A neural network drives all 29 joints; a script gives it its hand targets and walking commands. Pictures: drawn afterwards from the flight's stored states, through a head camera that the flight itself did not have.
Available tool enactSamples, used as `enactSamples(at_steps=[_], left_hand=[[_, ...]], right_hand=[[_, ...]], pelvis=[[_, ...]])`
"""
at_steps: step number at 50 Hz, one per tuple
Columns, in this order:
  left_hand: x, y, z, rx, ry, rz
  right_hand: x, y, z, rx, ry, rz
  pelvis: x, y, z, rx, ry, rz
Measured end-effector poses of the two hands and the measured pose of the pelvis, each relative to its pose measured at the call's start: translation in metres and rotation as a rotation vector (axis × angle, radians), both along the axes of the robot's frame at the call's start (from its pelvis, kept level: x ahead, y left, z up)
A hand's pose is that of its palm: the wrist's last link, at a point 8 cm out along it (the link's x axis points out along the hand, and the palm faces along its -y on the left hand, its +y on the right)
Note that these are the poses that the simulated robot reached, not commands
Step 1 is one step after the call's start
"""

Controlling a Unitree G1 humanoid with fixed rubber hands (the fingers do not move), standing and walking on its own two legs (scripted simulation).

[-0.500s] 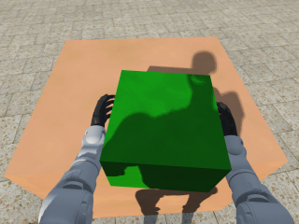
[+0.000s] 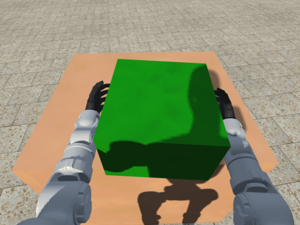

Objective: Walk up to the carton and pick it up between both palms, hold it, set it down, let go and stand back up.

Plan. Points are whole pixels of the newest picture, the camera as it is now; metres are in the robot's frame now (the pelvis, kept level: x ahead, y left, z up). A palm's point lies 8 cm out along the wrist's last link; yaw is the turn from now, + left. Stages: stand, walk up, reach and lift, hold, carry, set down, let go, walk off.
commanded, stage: reach and lift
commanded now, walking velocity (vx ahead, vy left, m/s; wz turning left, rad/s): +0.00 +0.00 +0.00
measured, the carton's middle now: (159, 115) +0.39 -0.02 +0.10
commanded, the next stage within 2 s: hold in 1.18 s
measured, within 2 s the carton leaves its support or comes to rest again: neither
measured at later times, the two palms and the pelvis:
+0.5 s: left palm (94, 111) +0.38 +0.15 +0.14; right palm (233, 123) +0.34 -0.21 +0.12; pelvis +0.01 +0.00 +0.00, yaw +0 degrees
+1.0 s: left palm (91, 108) +0.38 +0.16 +0.15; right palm (233, 120) +0.34 -0.21 +0.13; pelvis +0.00 +0.01 +0.00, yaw -1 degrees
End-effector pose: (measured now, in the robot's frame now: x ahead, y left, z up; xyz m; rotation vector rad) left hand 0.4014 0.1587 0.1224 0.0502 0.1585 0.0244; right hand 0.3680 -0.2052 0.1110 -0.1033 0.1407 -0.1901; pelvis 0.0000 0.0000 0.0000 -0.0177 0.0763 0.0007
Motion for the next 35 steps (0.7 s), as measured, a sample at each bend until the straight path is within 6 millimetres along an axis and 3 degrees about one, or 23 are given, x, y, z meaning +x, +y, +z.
enactSamples(at_steps=[11,25,35], left_hand=[[-0.003,-0.005,0.005,0.022,0.022,-0.028],[-0.025,-0.009,0.015,0.031,0.013,-0.036],[-0.028,-0.003,0.026,0.026,0.008,-0.022]], right_hand=[[-0.007,-0.005,0.002,0.013,0.024,-0.009],[-0.031,-0.008,0.006,0.037,0.011,-0.025],[-0.030,-0.003,0.018,0.042,0.004,-0.011]], pelvis=[[0.001,-0.003,0.001,-0.005,-0.030,0.016],[0.006,0.003,0.001,-0.012,-0.087,-0.003],[0.003,0.007,0.000,-0.014,-0.105,-0.014]])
